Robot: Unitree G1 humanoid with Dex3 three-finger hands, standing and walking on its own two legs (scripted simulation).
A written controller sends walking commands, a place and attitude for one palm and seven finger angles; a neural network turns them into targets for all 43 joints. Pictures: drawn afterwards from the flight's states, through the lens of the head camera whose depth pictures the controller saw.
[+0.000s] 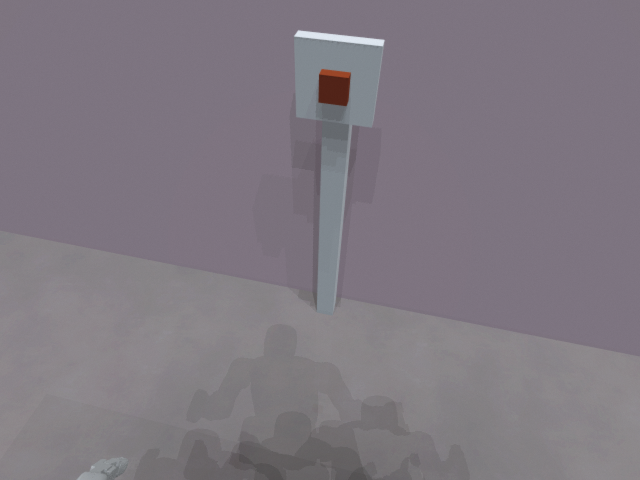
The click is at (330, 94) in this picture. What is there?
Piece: button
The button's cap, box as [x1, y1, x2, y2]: [318, 69, 350, 105]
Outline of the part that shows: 322,69 319,74 318,102 346,105 348,100 350,72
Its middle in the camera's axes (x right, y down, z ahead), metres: +0.03 -0.29 +0.74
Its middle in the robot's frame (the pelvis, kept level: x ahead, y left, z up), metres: +0.77 +0.02 +0.12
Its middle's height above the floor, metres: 0.89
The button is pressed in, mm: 0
